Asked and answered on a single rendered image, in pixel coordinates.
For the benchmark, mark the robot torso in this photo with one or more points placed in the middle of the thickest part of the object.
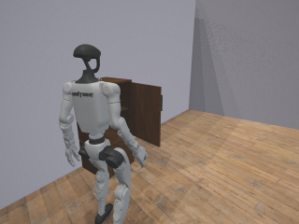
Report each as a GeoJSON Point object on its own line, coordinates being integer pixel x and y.
{"type": "Point", "coordinates": [92, 115]}

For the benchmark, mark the left robot forearm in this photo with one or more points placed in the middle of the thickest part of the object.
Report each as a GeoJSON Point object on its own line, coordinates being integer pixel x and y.
{"type": "Point", "coordinates": [68, 134]}

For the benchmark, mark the right robot upper arm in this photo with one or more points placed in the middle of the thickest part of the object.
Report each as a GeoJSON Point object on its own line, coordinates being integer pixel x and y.
{"type": "Point", "coordinates": [112, 91]}

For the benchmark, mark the right robot hand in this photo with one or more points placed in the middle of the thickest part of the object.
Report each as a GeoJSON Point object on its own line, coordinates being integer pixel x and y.
{"type": "Point", "coordinates": [141, 156]}

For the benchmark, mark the right robot shin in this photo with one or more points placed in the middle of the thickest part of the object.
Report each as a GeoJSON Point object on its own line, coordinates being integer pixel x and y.
{"type": "Point", "coordinates": [120, 207]}

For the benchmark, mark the left robot hand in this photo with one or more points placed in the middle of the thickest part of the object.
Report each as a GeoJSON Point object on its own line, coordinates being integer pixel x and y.
{"type": "Point", "coordinates": [69, 151]}

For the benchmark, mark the right robot forearm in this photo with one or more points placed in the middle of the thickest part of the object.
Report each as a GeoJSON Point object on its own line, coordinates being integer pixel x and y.
{"type": "Point", "coordinates": [124, 133]}

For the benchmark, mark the left robot upper arm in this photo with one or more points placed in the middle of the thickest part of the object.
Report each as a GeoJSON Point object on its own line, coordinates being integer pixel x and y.
{"type": "Point", "coordinates": [66, 105]}

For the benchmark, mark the cupboard door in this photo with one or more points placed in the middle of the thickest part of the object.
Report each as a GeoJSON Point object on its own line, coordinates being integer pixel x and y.
{"type": "Point", "coordinates": [146, 103]}

